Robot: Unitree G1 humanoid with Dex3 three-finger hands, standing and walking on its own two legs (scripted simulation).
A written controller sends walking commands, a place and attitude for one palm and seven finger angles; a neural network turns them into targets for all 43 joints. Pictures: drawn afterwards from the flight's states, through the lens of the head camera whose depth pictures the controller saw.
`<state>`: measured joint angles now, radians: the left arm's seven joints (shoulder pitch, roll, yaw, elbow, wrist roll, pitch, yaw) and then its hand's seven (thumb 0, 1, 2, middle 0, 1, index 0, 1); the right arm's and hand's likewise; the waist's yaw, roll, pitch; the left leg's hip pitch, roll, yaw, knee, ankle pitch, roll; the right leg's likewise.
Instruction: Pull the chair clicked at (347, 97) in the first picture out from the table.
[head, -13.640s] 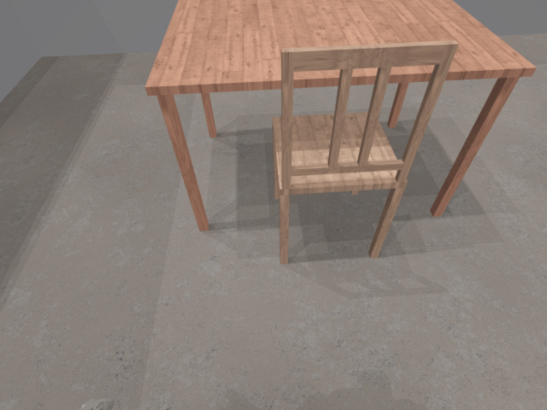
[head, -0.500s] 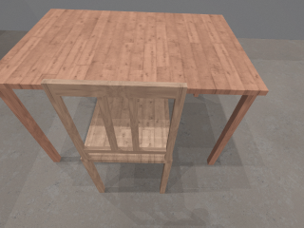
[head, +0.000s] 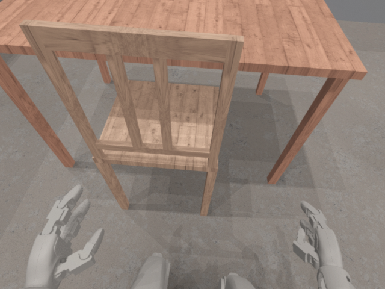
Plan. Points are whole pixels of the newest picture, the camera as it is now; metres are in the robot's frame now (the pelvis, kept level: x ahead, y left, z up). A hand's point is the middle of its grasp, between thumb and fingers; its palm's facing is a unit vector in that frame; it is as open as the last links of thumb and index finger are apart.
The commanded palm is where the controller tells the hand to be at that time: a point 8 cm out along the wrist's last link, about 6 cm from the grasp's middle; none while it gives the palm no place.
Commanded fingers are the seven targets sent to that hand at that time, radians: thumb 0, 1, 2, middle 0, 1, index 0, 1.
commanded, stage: raise the hand toward the chair's back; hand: left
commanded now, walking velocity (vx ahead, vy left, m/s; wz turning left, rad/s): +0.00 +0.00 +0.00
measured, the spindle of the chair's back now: (128, 108) +0.51 +0.22 +0.04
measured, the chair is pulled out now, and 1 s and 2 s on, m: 0.00 0.00 0.00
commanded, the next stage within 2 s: aim the fingers beside a spindle in 1.62 s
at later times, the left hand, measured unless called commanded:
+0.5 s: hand (87, 216) +0.23 +0.22 +0.05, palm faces +0.04 -1.00 -0.05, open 14.1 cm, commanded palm +0.20 +0.28 +0.06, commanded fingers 0.00 -0.27 0.40 -0.08 -0.12 -0.08 -0.12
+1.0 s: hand (73, 204) +0.24 +0.25 +0.06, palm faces +0.04 -1.00 -0.05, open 16.8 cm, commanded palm +0.23 +0.30 +0.07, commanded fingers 0.00 -0.50 0.30 -0.06 -0.08 -0.06 -0.08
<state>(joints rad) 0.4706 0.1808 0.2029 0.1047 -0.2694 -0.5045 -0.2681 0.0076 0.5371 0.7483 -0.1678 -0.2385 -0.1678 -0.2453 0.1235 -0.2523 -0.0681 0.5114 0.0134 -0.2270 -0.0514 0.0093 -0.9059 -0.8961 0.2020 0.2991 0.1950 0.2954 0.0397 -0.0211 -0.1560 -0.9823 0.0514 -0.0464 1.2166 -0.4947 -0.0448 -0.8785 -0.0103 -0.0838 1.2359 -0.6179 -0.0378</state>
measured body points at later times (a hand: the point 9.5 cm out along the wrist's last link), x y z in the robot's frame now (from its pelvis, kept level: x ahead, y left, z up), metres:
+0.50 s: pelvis +0.00 +0.02 +0.01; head +0.08 +0.02 +0.45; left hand +0.22 +0.27 +0.05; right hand +0.15 -0.24 -0.08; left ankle +0.05 +0.15 -0.63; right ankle +0.00 -0.10 -0.63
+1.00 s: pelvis +0.01 +0.04 +0.02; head +0.08 +0.06 +0.46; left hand +0.24 +0.30 +0.07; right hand +0.20 -0.18 -0.06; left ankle +0.05 +0.15 -0.63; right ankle +0.00 -0.10 -0.63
